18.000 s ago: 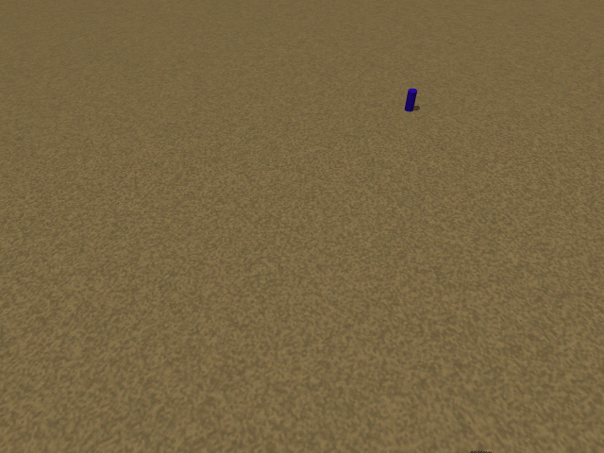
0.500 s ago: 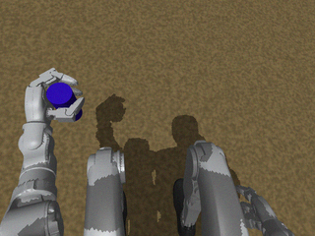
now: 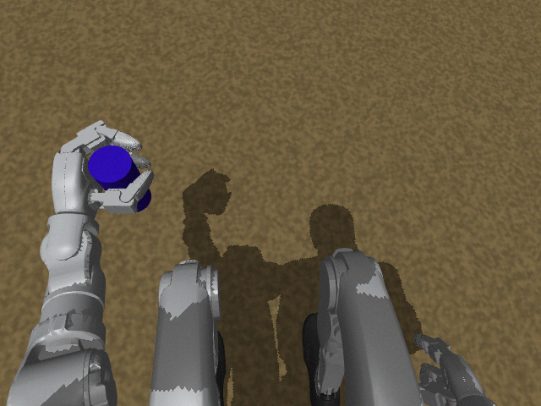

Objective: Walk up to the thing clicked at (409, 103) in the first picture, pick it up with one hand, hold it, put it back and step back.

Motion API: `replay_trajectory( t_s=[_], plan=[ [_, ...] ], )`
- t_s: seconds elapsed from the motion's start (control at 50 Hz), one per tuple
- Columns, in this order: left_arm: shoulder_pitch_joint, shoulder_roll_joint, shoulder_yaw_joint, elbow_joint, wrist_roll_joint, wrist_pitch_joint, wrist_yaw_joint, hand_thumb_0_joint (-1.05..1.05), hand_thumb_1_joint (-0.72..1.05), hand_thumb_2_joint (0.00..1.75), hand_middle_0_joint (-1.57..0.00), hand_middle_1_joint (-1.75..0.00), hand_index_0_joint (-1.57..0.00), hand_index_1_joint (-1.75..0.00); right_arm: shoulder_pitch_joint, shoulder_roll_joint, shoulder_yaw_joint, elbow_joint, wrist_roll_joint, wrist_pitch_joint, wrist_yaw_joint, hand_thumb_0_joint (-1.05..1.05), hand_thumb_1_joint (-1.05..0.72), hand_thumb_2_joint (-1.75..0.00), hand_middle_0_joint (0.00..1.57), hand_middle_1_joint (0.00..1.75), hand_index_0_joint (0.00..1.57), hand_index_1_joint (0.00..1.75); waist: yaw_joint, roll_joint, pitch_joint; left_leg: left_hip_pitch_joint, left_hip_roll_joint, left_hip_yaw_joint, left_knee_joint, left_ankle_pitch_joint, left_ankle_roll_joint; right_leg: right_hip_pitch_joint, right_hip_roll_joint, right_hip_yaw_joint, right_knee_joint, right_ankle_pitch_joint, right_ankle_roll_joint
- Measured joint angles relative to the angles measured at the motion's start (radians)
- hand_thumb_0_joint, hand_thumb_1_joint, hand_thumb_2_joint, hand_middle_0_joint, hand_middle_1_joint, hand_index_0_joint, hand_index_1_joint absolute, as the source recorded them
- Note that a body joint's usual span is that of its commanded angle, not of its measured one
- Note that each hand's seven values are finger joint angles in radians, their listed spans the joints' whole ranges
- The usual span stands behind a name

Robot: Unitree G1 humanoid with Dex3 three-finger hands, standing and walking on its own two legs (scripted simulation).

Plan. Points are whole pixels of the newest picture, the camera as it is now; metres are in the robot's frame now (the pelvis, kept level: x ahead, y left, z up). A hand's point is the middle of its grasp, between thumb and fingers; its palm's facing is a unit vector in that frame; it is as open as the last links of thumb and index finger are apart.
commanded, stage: lift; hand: left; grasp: from the side
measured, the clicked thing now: (123, 182) +0.44 +0.22 -0.06
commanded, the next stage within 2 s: hold in 1.90 s
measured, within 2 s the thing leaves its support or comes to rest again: neither
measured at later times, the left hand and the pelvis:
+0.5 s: hand (70, 138) +0.41 +0.21 +0.12, palm faces +0.05 -1.00 -0.06, open 7.1 cm; pelvis +0.01 +0.00 +0.11, yaw +1 degrees
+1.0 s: hand out of the picture +0.39 +0.20 +0.28, palm faces +0.06 -1.00 -0.04, open 7.1 cm; pelvis +0.05 +0.00 +0.25, yaw +2 degrees
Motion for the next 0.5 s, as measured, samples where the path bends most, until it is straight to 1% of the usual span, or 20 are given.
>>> replay_trajectory(
  t_s=[0.1, 0.26, 0.34, 0.5],
  plan=[
    [0.03, -0.012, -0.012, -0.058, -0.012, 0.032, 0.007, 0.05, -0.03, 1.09, -0.88, -1.03, -0.91, -1.06, 0.0, 0.002, -0.011, -0.009, 0.014, -0.005, -0.01, 0.0, -0.92, -0.9, 0.2, 0.3, 0.21, 0.3, 0.013, 0.003, -0.016, 0.044, 0.001, 0.005, -0.05, 0.004, 0.001, 0.042, 0.001, 0.002, -0.048, 0.003, 0.001],
    [0.103, -0.035, -0.05, -0.175, -0.032, 0.097, 0.018, 0.05, -0.03, 1.09, -0.88, -1.03, -0.91, -1.06, 0.0, 0.006, -0.021, -0.035, 0.041, -0.012, -0.026, 0.0, -0.92, -0.89, 0.2, 0.3, 0.21, 0.3, 0.034, 0.009, -0.04, 0.141, 0.004, 0.011, -0.151, 0.008, 0.002, 0.138, 0.003, 0.003, -0.147, 0.007, 0.003],
    [0.146, -0.052, -0.069, -0.246, -0.034, 0.134, 0.033, 0.05, -0.03, 1.09, -0.88, -1.03, -0.91, -1.06, -0.003, 0.008, -0.025, -0.045, 0.054, -0.016, -0.036, 0.0, -0.91, -0.89, 0.2, 0.3, 0.21, 0.3, 0.044, 0.012, -0.042, 0.207, 0.005, 0.013, -0.211, 0.011, 0.001, 0.203, 0.004, 0.003, -0.205, 0.009, 0.003],
    [0.228, -0.071, -0.105, -0.396, -0.044, 0.208, 0.08, 0.05, -0.03, 1.09, -0.87, -1.04, -0.91, -1.06, -0.004, 0.023, -0.033, -0.052, 0.074, -0.019, -0.054, 0.0, -0.9, -0.89, 0.2, 0.3, 0.21, 0.3, 0.063, 0.013, -0.037, 0.361, 0.01, 0.017, -0.348, 0.025, 0.0, 0.355, 0.008, 0.001, -0.341, 0.023, 0.003]
  ],
)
